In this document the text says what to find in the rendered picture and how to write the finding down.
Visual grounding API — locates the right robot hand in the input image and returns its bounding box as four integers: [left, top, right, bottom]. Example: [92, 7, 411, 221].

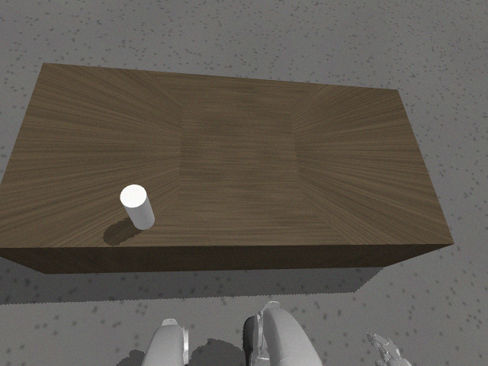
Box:
[367, 332, 412, 366]

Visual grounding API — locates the can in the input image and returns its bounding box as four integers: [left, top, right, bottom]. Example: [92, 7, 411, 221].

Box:
[120, 185, 155, 230]

